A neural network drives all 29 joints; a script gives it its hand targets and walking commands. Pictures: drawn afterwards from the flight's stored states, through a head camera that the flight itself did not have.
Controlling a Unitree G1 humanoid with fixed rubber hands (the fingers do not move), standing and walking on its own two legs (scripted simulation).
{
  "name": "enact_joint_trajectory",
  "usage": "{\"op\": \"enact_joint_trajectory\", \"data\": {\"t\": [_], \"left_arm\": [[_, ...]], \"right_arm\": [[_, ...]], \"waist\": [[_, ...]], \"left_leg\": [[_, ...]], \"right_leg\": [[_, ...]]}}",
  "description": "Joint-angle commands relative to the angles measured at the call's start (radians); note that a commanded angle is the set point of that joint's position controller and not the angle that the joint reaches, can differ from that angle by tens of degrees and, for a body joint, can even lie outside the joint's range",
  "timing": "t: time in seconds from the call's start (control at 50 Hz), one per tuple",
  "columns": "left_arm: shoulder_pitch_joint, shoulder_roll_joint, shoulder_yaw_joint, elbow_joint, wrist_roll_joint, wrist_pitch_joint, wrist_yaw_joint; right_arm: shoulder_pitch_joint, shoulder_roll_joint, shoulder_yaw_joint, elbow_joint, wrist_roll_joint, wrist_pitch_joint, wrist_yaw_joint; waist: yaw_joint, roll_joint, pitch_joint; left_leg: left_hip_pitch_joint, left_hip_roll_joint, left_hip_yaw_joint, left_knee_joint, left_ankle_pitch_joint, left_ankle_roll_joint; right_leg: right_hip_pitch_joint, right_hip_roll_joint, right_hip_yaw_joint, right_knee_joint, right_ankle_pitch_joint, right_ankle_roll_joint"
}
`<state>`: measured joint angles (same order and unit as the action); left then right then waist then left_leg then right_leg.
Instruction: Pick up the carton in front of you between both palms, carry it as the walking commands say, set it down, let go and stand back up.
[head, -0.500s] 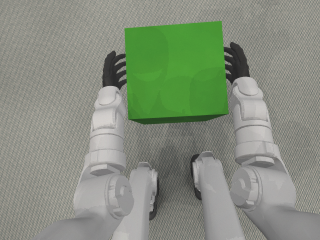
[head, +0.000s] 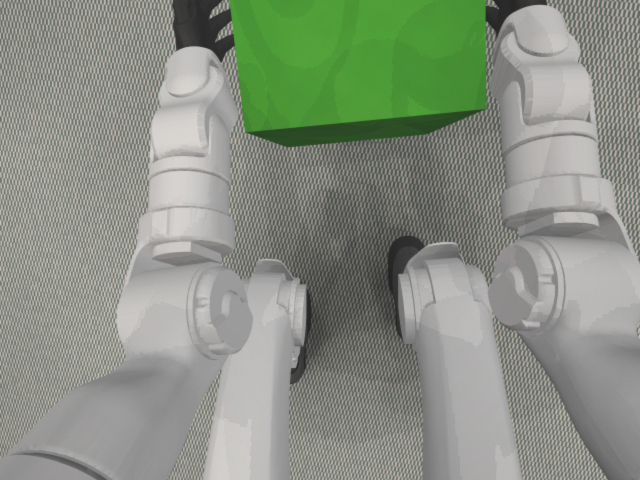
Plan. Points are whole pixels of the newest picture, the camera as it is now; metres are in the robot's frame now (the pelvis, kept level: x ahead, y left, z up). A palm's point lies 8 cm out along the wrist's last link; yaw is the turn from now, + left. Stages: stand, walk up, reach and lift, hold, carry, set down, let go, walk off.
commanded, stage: set down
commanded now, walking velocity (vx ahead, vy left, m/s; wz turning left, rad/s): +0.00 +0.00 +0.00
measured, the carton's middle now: (352, 43) +0.54 -0.06 -0.21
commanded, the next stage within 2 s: none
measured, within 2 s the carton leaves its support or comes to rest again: rests again in 0.68 s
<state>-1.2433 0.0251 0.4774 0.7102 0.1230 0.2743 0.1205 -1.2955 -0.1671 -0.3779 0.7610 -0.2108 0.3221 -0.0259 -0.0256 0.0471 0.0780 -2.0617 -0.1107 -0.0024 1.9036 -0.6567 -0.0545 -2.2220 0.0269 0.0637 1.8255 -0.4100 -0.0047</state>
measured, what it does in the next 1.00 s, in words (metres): lowers itself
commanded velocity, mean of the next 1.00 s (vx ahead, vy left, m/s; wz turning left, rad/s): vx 0.00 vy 0.00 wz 0.00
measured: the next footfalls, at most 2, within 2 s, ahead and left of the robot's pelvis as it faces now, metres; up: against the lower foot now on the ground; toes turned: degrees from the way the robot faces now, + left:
none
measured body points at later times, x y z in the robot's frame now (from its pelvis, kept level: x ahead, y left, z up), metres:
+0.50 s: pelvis +0.00 +0.01 -0.07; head +0.38 -0.03 +0.16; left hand +0.57 +0.08 -0.25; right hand +0.56 -0.23 -0.24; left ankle +0.07 +0.13 -0.42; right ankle +0.13 -0.12 -0.42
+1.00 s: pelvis -0.02 +0.01 -0.08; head +0.36 -0.03 +0.14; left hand +0.56 +0.08 -0.26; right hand +0.55 -0.23 -0.26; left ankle +0.07 +0.13 -0.42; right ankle +0.13 -0.12 -0.42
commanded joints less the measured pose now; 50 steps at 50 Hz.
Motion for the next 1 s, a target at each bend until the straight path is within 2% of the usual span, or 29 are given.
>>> {"op": "enact_joint_trajectory", "data": {"t": [0.0,0.22,0.26,0.3,0.36,0.44,0.54,0.68,0.76,0.98], "left_arm": [[-0.696,-0.790,-0.483,-0.022,-0.132,-0.027,-0.249],[-0.868,-0.723,-0.563,-0.029,-0.238,-0.056,-0.216],[-0.901,-0.730,-0.596,-0.048,-0.261,-0.061,-0.203],[-0.923,-0.750,-0.635,-0.071,-0.287,-0.065,-0.191],[-0.933,-0.772,-0.663,-0.078,-0.302,-0.070,-0.184],[-0.913,-0.784,-0.643,-0.035,-0.290,-0.073,-0.184],[-0.884,-0.771,-0.584,0.023,-0.253,-0.075,-0.182],[-0.929,-0.726,-0.578,0.038,-0.267,-0.085,-0.176],[-0.897,-0.682,-0.552,0.086,-0.246,-0.079,-0.178],[-0.790,-0.586,-0.428,0.205,-0.160,-0.062,-0.222]], "right_arm": [[-0.574,0.848,0.429,0.002,0.140,-0.030,0.215],[-0.731,0.741,0.477,0.029,0.250,-0.060,0.231],[-0.777,0.737,0.488,-0.002,0.284,-0.069,0.238],[-0.788,0.729,0.494,-0.009,0.310,-0.074,0.245],[-0.756,0.728,0.476,0.022,0.316,-0.073,0.256],[-0.710,0.724,0.424,0.096,0.288,-0.074,0.280],[-0.713,0.696,0.374,0.142,0.258,-0.084,0.307],[-0.777,0.632,0.362,0.138,0.263,-0.101,0.309],[-0.787,0.607,0.355,0.174,0.263,-0.102,0.309],[-0.692,0.542,0.293,0.296,0.215,-0.087,0.319]], "waist": [[-0.012,-0.132,-1.158],[-0.049,-0.108,-1.157],[-0.065,-0.069,-1.178],[-0.081,-0.032,-1.206],[-0.103,-0.004,-1.207],[-0.122,0.027,-1.082],[-0.122,0.044,-0.936],[-0.141,0.064,-0.886],[-0.119,0.050,-0.802],[-0.066,0.047,-0.472]], "left_leg": [[0.106,-0.084,0.105,-0.146,0.197,0.016],[0.114,-0.074,0.109,-0.003,0.245,0.009],[0.197,-0.071,0.101,0.020,0.293,0.016],[0.234,-0.073,0.099,0.036,0.344,0.012],[0.232,-0.072,0.091,0.046,0.370,0.005],[0.249,-0.073,0.071,0.053,0.368,0.006],[0.275,-0.077,0.053,0.056,0.343,0.014],[0.301,-0.075,0.051,0.074,0.311,0.019],[0.257,-0.070,0.058,0.078,0.254,0.023],[0.077,-0.053,0.063,0.080,0.072,0.036]], "right_leg": [[1.100,0.073,-0.074,-0.025,0.326,0.028],[1.111,0.044,-0.074,0.147,0.433,0.011],[1.037,0.046,-0.080,0.164,0.444,0.008],[1.052,0.044,-0.075,0.187,0.505,-0.001],[1.058,0.041,-0.078,0.211,0.546,-0.010],[0.886,0.039,-0.095,0.218,0.463,-0.012],[0.700,0.031,-0.108,0.224,0.355,-0.011],[0.659,0.021,-0.105,0.236,0.305,-0.018],[0.656,0.020,-0.096,0.237,0.254,-0.021],[0.615,0.022,-0.055,0.232,0.093,-0.037]]}}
